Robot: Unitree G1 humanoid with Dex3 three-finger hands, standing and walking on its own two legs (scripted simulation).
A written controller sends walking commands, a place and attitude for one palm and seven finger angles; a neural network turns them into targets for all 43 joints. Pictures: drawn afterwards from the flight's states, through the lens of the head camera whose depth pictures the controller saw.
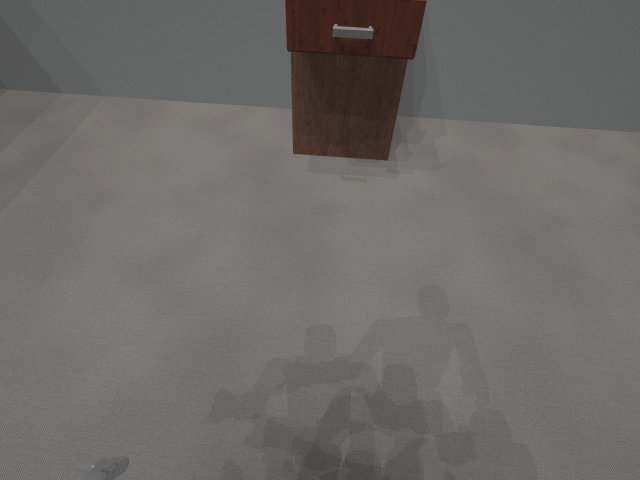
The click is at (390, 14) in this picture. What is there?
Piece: drawer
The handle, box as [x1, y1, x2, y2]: [332, 24, 372, 38]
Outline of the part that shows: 332,36 372,38 371,26 369,26 368,28 337,26 336,24 334,24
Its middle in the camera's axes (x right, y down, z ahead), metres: +0.10 -0.70 +1.29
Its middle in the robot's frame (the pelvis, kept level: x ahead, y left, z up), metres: +1.44 -0.04 -0.02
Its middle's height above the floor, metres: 0.75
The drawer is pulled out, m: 0.29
